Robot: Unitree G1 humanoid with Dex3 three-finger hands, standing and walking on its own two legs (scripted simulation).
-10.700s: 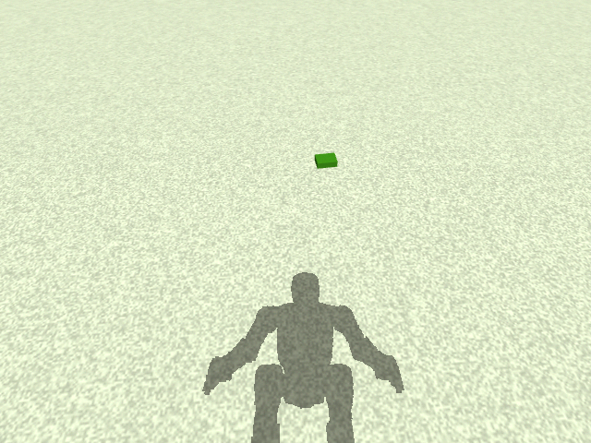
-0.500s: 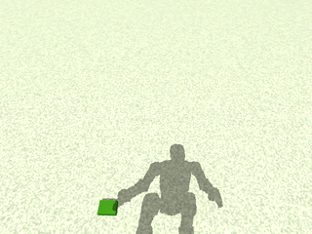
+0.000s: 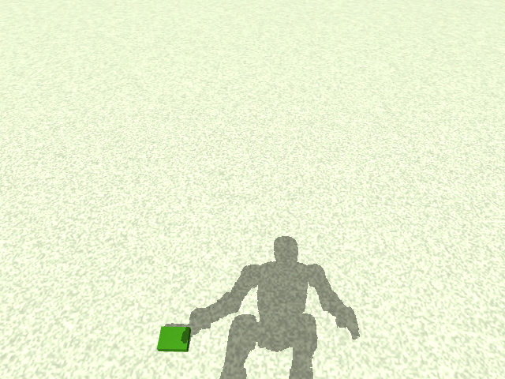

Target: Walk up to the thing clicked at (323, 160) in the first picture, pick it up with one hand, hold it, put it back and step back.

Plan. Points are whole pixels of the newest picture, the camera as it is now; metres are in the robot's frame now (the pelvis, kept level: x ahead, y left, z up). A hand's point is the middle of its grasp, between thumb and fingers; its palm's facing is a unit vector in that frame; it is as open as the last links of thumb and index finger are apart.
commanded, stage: stand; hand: left
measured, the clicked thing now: (174, 339) +0.40 +0.30 -0.77
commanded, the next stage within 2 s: walk up in 0.44 s
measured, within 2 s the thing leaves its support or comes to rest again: neither
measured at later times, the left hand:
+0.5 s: hand out of the picture +0.06 +0.26 -0.16, palm faces -0.01 -0.93 -0.36, open 7.4 cm
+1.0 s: hand out of the picture +0.08 +0.37 -0.18, palm faces -0.02 -0.93 -0.37, open 7.4 cm
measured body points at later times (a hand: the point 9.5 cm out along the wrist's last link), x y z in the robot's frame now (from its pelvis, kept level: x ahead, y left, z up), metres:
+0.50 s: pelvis -0.01 +0.00 +0.00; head +0.00 +0.00 +0.45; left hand +0.06 +0.31 -0.13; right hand +0.06 -0.30 -0.13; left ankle -0.01 +0.13 -0.75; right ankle -0.01 -0.14 -0.75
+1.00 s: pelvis +0.00 +0.10 -0.01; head +0.04 +0.11 +0.43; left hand +0.08 +0.41 -0.15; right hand +0.08 -0.20 -0.13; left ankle +0.00 +0.21 -0.75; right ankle +0.00 -0.04 -0.73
